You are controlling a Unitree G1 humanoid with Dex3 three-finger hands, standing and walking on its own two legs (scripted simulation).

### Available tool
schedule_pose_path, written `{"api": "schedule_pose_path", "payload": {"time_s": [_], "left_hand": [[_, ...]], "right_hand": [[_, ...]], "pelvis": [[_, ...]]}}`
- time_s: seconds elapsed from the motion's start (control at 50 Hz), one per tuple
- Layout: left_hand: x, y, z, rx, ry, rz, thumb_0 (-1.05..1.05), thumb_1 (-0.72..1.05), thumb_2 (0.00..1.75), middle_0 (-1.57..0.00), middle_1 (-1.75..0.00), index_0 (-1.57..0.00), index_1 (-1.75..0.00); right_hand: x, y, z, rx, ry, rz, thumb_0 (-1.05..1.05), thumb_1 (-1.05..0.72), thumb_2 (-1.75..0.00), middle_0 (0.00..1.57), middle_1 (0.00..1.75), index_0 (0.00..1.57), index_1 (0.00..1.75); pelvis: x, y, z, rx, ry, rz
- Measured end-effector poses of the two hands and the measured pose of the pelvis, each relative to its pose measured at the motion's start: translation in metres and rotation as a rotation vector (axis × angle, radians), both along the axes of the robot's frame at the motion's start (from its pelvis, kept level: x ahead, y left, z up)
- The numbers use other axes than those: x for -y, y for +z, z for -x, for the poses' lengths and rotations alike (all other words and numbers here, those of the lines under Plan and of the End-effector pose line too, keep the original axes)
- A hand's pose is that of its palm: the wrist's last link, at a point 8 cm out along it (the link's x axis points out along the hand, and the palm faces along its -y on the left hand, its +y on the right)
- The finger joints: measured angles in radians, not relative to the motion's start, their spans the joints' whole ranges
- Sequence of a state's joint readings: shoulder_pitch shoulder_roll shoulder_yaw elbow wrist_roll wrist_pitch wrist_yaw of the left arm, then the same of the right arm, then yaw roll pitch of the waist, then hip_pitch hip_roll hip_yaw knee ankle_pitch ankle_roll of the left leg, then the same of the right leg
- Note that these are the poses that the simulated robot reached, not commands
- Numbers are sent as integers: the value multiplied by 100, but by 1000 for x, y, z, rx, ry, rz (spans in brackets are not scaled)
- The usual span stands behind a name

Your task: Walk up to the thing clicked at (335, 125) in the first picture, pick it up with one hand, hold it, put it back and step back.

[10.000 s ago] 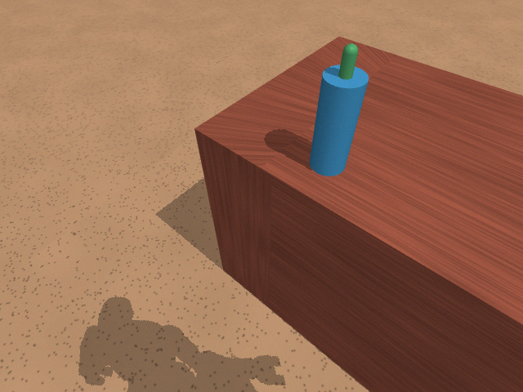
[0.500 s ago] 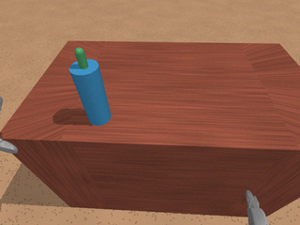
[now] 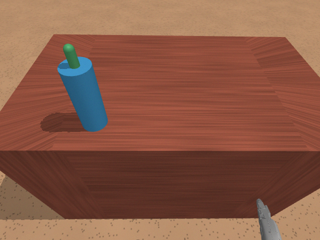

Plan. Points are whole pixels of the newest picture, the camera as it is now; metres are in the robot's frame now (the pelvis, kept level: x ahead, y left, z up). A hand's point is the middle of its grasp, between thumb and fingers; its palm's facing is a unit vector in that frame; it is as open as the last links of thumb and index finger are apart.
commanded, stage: go down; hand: left
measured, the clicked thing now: (83, 90) +0.49 +0.20 +0.11
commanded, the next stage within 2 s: approach in 1.42 s
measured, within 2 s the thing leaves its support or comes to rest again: neither
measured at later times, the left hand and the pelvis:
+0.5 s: hand out of the picture +0.38 +0.37 +0.17, palm faces +0.19 -0.98 -0.01, open 17.7 cm; pelvis +0.01 +0.00 +0.00, yaw +0 degrees
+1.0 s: hand out of the picture +0.40 +0.39 +0.17, palm faces +0.20 -0.98 +0.00, open 17.6 cm; pelvis +0.01 +0.00 -0.01, yaw +0 degrees
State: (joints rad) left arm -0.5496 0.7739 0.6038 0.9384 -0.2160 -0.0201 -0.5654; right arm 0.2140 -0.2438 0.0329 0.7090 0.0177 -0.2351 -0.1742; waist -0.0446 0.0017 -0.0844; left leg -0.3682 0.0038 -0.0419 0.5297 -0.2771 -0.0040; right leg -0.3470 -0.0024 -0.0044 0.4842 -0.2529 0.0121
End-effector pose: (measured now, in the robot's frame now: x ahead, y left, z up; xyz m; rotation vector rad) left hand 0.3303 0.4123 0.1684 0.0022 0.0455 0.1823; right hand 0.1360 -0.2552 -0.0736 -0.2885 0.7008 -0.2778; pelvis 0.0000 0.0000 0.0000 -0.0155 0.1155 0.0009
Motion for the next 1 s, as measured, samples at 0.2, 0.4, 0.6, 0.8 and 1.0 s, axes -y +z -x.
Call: {"api": "schedule_pose_path", "payload": {"time_s": [0.2,0.4,0.6,0.8,1.0], "left_hand": [[-6,-3,-7,1,4,7,-2,-60,6,-4,-3,-3,-3],[-9,1,-15,10,6,6,-2,-59,7,-4,-2,-3,-3],[-13,3,-16,0,9,11,-1,-59,7,-4,-3,-4,-4],[-21,1,-24,-1,14,7,-1,-59,7,-4,-4,-4,-4],[-25,-1,-35,6,18,4,-2,-56,7,-4,-4,-4,-4]], "right_hand": [[-4,-2,-11,-4,-5,-5,-1,53,-5,6,5,6,5],[0,-5,-18,-24,-2,2,-1,53,-5,6,5,6,5],[6,-2,-12,-16,-3,15,-1,52,-6,6,5,6,5],[8,0,-6,-17,-8,40,-1,53,-5,6,5,6,5],[2,0,-8,-3,-8,39,-1,53,-5,6,5,6,5]], "pelvis": [[-4,-1,-11,-23,0,4],[-3,-1,-15,-33,3,7],[0,-3,-10,-45,5,5],[0,-6,-4,-69,7,8],[-4,-10,-7,-93,2,15]]}}
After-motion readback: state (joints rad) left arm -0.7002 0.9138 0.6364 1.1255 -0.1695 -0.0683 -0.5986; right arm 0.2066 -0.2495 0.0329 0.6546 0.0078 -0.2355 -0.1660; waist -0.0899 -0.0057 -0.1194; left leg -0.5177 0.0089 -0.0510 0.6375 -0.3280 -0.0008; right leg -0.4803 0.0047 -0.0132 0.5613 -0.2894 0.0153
